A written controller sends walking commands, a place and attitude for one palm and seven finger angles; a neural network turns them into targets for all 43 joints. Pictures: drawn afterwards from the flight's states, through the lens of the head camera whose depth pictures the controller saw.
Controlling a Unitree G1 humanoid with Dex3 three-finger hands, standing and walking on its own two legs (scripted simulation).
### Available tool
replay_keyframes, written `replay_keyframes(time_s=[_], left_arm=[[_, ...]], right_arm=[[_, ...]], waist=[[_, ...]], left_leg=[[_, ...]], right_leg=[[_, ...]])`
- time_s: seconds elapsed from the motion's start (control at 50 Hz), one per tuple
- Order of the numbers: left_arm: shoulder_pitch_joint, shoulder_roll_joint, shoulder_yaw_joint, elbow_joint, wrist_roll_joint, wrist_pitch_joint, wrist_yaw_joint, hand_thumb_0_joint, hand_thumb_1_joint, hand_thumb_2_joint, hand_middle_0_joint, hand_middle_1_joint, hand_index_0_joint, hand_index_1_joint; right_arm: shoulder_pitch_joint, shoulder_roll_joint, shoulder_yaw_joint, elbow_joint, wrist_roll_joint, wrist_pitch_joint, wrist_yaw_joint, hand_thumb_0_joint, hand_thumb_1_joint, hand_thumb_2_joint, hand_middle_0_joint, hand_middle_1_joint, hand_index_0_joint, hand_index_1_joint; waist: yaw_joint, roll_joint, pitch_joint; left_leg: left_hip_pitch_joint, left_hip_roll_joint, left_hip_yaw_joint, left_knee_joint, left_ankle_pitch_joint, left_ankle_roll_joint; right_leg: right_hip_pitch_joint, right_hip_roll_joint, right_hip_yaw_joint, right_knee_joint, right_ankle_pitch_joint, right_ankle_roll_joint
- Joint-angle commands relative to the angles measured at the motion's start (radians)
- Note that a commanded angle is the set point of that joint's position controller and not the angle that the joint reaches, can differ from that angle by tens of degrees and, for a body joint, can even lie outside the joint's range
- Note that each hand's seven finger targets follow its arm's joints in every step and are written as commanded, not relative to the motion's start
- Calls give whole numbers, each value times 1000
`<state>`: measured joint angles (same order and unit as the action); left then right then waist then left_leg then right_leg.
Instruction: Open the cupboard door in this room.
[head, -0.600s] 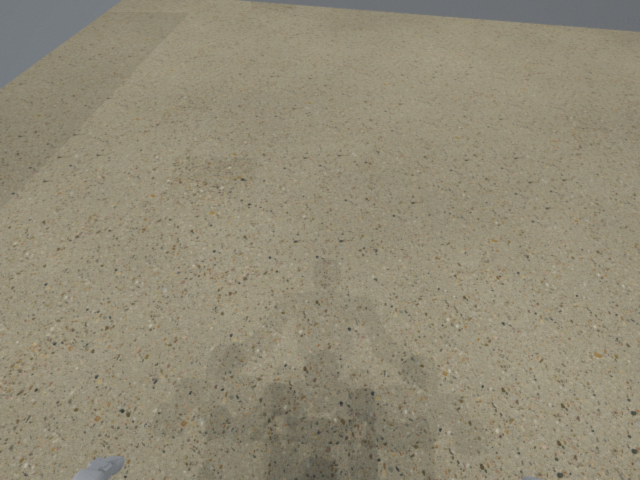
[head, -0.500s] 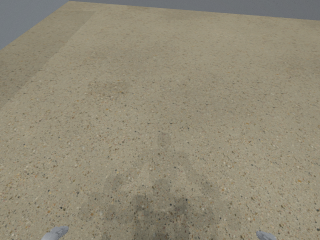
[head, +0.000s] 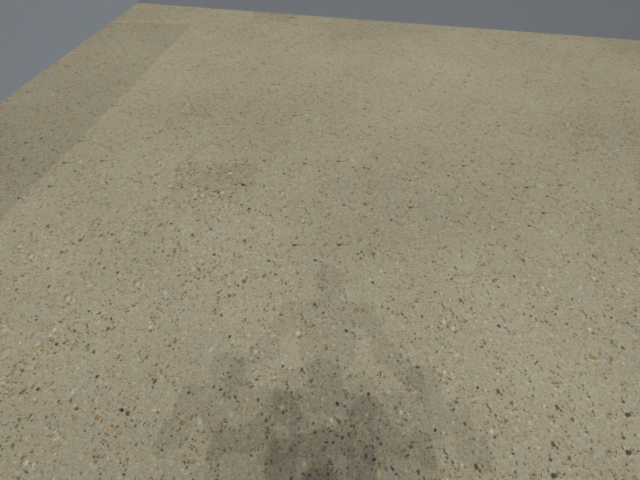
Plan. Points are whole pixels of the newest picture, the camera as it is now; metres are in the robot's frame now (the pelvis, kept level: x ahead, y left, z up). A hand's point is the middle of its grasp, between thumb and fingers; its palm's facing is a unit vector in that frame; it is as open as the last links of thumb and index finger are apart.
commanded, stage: stand and wait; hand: left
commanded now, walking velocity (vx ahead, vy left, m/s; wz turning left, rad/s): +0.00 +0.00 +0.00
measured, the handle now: out of the picture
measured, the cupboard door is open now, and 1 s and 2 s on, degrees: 0 0 0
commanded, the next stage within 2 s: turn or walk to find it in 0.30 s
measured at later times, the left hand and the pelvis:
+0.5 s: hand out of the picture +0.06 +0.24 -0.16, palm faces +0.00 -0.94 -0.33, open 7.4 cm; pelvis -0.02 -0.01 +0.00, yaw +2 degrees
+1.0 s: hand out of the picture -0.01 +0.19 -0.17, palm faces +0.23 -0.93 -0.29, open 7.4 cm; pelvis -0.05 -0.03 -0.02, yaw +13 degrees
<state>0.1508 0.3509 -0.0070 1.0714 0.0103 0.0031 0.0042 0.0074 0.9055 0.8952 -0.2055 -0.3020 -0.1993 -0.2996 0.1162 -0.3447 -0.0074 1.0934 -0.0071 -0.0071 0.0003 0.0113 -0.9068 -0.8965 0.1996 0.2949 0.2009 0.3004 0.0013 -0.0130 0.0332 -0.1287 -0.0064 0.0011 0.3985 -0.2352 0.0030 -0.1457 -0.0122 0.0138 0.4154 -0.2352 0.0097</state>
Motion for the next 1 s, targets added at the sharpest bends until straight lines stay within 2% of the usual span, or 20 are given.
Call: replay_keyframes(time_s=[0.0, 0.18, 0.32, 0.38, 0.44, 0.54, 0.58, 0.62, 0.64, 0.66, 0.68, 0.72, 0.76, 0.8, 0.88, 0.9, 0.92, 0.94, 0.96, 0.98], left_arm=[[-62, 203, 42, -66, -1, -31, 9, 0, 900, 900, -200, -300, -200, -300], [-65, 204, 40, -53, 0, -29, 6, 0, 900, 900, -200, -300, -200, -300], [-67, 204, 45, -58, 0, -29, 7, 0, 900, 900, -200, -300, -200, -300], [-38, 155, 42, -62, 1, -13, 13, 0, 900, 900, -200, -300, -200, -300], [7, 96, 33, -72, 1, 7, 21, 0, 900, 900, -200, -300, -200, -300], [26, 116, 52, -130, 5, 17, 28, 0, 900, 900, -200, -300, -200, -300], [14, 110, 57, -158, 7, 19, 31, 0, 900, 900, -200, -300, -200, -300], [-4, 87, 60, -184, 8, 24, 32, 0, 900, 900, -200, -300, -200, -300], [-3, 62, 60, -195, 7, 27, 32, 0, 900, 900, -200, -300, -200, -300], [3, 33, 58, -203, 3, 27, 32, 0, 900, 900, -200, -300, -200, -300], [1, 24, 56, -214, 4, 23, 33, 0, 900, 900, -200, -300, -200, -300], [16, 9, 63, -212, 2, 19, 36, 0, 900, 900, -200, -300, -200, -300], [32, -20, 61, -207, -4, 15, 33, 0, 900, 900, -200, -300, -200, -300], [37, -41, 60, -209, -9, 15, 31, 0, 900, 900, -200, -300, -200, -300], [139, -42, 67, -194, -10, 10, 31, 0, 900, 900, -200, -300, -200, -300], [179, -17, 76, -186, -6, 4, 36, 0, 900, 900, -200, -300, -200, -300], [187, 64, 95, -189, 11, -3, 43, 0, 900, 900, -200, -300, -200, -300], [159, 115, 96, -214, 14, -2, 42, 0, 900, 900, -200, -300, -200, -300], [133, 83, 96, -223, 11, -9, 45, 0, 900, 900, -200, -300, -200, -300], [87, 60, 92, -229, 12, -7, 47, 0, 900, 900, -200, -300, -200, -300]], right_arm=[[-66, -203, -35, -64, -2, -27, -16, 0, -900, -900, 200, 300, 200, 300], [-52, -209, -32, -43, -2, -27, -12, 0, -900, -900, 200, 300, 200, 300], [-43, -208, -33, -45, -3, -28, -10, 0, -900, -900, 200, 300, 200, 300], [-20, -154, -26, -54, -5, -13, -7, 0, -900, -900, 200, 300, 200, 300], [20, -78, -16, -68, -9, 8, -3, 0, -900, -900, 200, 300, 200, 300], [74, -62, -34, -112, -8, 28, -1, 0, -900, -900, 200, 300, 200, 300], [100, -55, -43, -127, -8, 31, 0, 0, -900, -900, 200, 300, 200, 300], [123, -56, -49, -138, -11, 32, 2, 0, -900, -900, 200, 300, 200, 300], [127, -71, -54, -148, -15, 30, 3, 0, -900, -900, 200, 300, 200, 300], [135, -102, -61, -158, -19, 24, 0, 0, -900, -900, 200, 300, 200, 300], [152, -114, -70, -164, -14, 18, -5, 0, -900, -900, 200, 300, 200, 300], [156, -101, -76, -167, -14, 16, -19, 0, -900, -900, 200, 300, 200, 300], [144, -85, -78, -176, -16, 20, -24, 0, -900, -900, 200, 300, 200, 300], [148, -80, -84, -180, -17, 23, -27, 0, -900, -900, 200, 300, 200, 300], [126, -69, -94, -195, -12, 36, -18, 0, -900, -900, 200, 300, 200, 300], [116, -41, -93, -205, -5, 38, -13, 0, -900, -900, 200, 300, 200, 300], [123, 20, -86, -225, 1, 39, -7, 0, -900, -900, 200, 300, 200, 300], [85, 29, -91, -251, -9, 38, -6, 0, -900, -900, 200, 300, 200, 300], [64, -3, -101, -239, -17, 51, -1, 0, -900, -900, 200, 300, 200, 300], [72, 14, -102, -230, -13, 56, 4, 0, -900, -900, 200, 300, 200, 300]], waist=[[-2, 5, -64], [-2, 8, -41], [-1, 12, -49], [3, 9, -39], [5, -6, -27], [-4, -86, -63], [-18, -76, -70], [-28, -9, -48], [-30, 79, -34], [-31, 200, -27], [-34, 250, -41], [-24, 194, -82], [-20, 172, -112], [-24, 169, -111], [12, 150, -128], [27, 96, -129], [29, -138, -93], [44, -249, -34], [31, -189, -11], [0, -154, 15]], left_leg=[[3, 117, -95, -68, 157, 32], [-15, 119, -104, -93, 80, 30], [-36, 117, -113, -82, 111, 31], [-82, 111, -121, -44, 121, 28], [-151, 93, -118, 7, 102, 17], [-179, 50, -85, 169, 82, 8], [-164, 51, -93, 199, 87, 12], [-183, 82, -166, 139, 98, 33], [-204, 125, -268, 60, 93, 62], [-204, 207, -430, -56, 113, 116], [-154, 260, -528, -107, 220, 179], [-64, 261, -512, -62, 360, 222], [-31, 223, -450, -23, 411, 211], [-40, 208, -446, -11, 424, 204], [-146, 126, -409, 38, 285, 130], [-261, 83, -372, 92, 151, 84], [-464, -30, -208, 290, -92, 8], [-519, -82, -80, 508, -296, -33], [-465, -22, -122, 640, -271, -23], [-456, -12, -103, 720, -242, -23]], right_leg=[[13, -113, 100, -75, 178, -44], [-19, -104, 112, -102, 68, -42], [-7, -109, 100, -86, 83, -40], [-18, -118, 80, -53, 67, -28], [-35, -139, 81, -34, 36, -20], [-85, -230, 110, -25, 38, -73], [-122, -239, 92, 10, 50, -83], [-168, -187, 19, 93, -29, -50], [-189, -117, -35, 180, -98, -16], [-213, -28, -88, 321, -147, 18], [-269, -5, -53, 458, -277, 22], [-329, -20, 17, 580, -312, 18], [-312, -16, 11, 535, -292, 26], [-267, -3, 2, 443, -284, 31], [-40, 28, -30, 92, -91, 32], [94, -25, 1, -37, -19, 22], [189, -255, 229, -141, -89, -52], [57, -449, 386, -181, 6, -150], [-78, -428, 337, -185, -13, -167], [-115, -386, 292, -164, 38, -167]])
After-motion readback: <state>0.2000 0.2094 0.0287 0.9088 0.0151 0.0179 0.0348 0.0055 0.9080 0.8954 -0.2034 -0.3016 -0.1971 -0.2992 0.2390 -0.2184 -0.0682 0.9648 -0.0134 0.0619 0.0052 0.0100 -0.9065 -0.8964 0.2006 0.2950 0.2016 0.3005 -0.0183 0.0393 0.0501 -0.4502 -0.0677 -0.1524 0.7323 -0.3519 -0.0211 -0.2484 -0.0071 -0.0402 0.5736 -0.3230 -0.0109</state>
